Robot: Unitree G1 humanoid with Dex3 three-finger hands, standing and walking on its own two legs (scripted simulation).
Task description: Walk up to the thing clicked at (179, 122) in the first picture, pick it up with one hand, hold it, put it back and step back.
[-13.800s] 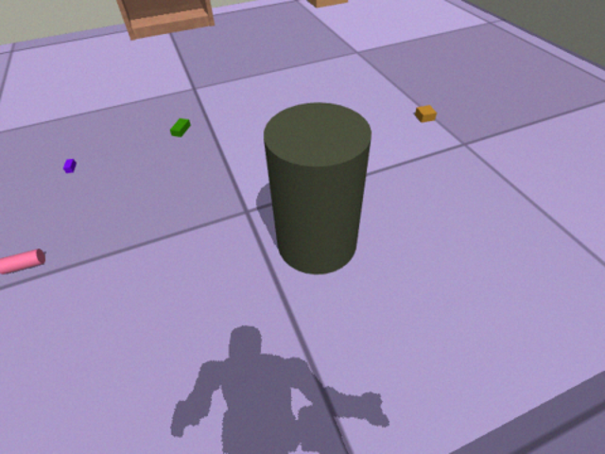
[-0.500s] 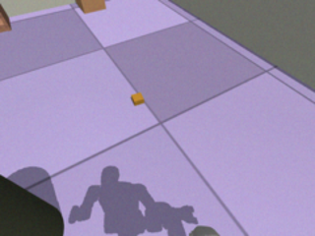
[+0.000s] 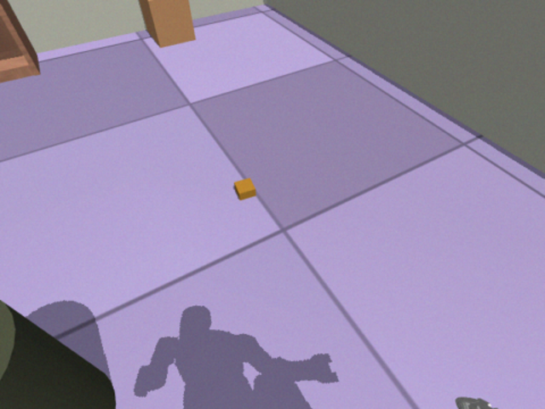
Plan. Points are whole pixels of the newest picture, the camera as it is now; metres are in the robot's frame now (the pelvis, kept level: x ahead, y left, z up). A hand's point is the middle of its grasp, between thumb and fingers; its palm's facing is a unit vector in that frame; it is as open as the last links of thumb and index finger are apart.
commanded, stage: walk up
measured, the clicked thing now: out of the picture +0.98 +1.59 -0.75
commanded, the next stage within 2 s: stand in 0.08 s
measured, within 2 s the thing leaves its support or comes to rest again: neither
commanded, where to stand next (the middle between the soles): +0.06 +0.00 m, yaw -3 degrees
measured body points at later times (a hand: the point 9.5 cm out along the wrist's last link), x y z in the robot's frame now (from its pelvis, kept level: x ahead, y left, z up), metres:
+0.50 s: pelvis +0.00 -0.01 +0.01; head +0.02 -0.02 +0.46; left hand +0.09 +0.29 -0.12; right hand +0.07 -0.32 -0.13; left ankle +0.01 +0.13 -0.74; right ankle +0.03 -0.15 -0.74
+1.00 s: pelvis +0.01 -0.01 +0.01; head +0.03 -0.02 +0.46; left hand +0.10 +0.29 -0.12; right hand +0.08 -0.31 -0.13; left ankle +0.01 +0.13 -0.74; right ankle +0.03 -0.15 -0.74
